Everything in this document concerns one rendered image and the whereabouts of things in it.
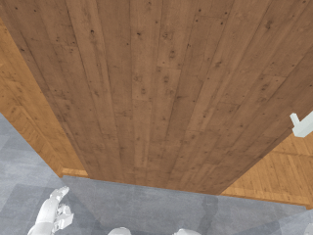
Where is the left robot hand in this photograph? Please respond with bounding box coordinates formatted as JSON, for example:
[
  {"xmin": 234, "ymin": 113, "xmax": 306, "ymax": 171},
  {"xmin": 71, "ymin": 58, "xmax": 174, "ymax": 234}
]
[{"xmin": 35, "ymin": 186, "xmax": 74, "ymax": 232}]

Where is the wardrobe door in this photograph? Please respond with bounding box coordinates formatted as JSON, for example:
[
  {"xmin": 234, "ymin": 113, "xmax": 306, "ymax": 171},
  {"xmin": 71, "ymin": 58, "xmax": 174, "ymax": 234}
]
[
  {"xmin": 0, "ymin": 0, "xmax": 313, "ymax": 196},
  {"xmin": 0, "ymin": 17, "xmax": 85, "ymax": 170}
]

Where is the right robot upper arm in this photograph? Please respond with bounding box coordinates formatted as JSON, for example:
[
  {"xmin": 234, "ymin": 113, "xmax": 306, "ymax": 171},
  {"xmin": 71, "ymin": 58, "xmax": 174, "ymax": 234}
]
[{"xmin": 303, "ymin": 222, "xmax": 313, "ymax": 235}]

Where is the left robot forearm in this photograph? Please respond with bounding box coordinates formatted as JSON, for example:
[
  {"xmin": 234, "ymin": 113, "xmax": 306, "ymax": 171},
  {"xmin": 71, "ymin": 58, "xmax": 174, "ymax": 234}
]
[{"xmin": 27, "ymin": 221, "xmax": 55, "ymax": 235}]

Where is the handle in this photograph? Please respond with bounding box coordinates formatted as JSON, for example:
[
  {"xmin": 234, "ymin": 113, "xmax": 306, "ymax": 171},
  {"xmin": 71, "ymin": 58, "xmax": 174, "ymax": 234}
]
[{"xmin": 290, "ymin": 111, "xmax": 313, "ymax": 138}]

